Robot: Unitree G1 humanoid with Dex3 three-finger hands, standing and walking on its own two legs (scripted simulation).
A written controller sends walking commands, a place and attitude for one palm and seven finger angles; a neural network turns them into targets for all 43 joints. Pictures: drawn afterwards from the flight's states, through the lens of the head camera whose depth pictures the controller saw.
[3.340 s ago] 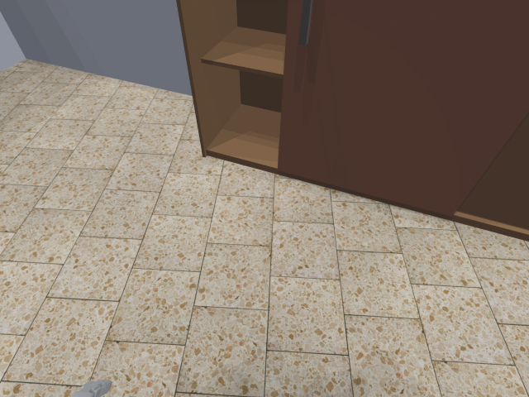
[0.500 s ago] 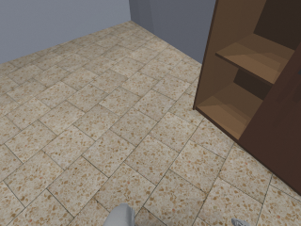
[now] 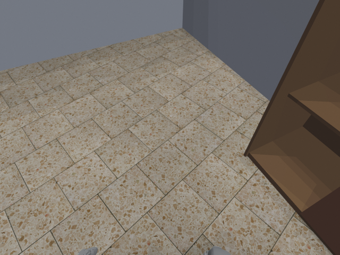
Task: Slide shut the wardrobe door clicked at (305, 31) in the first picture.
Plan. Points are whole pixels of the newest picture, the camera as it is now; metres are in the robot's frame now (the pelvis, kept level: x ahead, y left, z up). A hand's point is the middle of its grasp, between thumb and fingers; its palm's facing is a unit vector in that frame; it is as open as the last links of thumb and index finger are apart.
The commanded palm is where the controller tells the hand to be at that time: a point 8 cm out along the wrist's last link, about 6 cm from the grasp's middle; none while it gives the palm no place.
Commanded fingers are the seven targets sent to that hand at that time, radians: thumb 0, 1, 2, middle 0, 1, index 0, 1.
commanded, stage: walk to a spot facing it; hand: right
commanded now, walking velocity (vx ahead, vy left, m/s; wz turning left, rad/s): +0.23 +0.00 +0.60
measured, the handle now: out of the picture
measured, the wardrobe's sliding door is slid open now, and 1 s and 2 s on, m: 0.44 0.44 0.44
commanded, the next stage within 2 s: turn to face it in 0.36 s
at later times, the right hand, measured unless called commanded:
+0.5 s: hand (234, 204) +0.30 -0.18 -0.16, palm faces -0.28 +0.94 -0.19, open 7.4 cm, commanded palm none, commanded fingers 0.00 -0.90 -0.90 0.20 0.30 0.20 0.30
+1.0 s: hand (241, 211) +0.29 -0.20 -0.19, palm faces -0.06 +0.98 -0.17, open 7.4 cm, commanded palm none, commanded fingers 0.00 -0.90 -0.90 0.20 0.30 0.20 0.30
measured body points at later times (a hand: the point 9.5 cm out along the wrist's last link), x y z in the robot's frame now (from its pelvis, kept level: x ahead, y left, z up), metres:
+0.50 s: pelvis +0.14 -0.02 +0.00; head +0.18 -0.02 +0.45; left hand +0.07 +0.22 -0.15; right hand +0.32 -0.23 -0.15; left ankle +0.17 +0.11 -0.71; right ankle +0.12 -0.14 -0.73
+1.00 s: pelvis +0.18 -0.03 -0.01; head +0.22 -0.05 +0.43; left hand +0.19 +0.22 -0.15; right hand +0.29 -0.25 -0.18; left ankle +0.15 +0.10 -0.69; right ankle +0.21 -0.11 -0.73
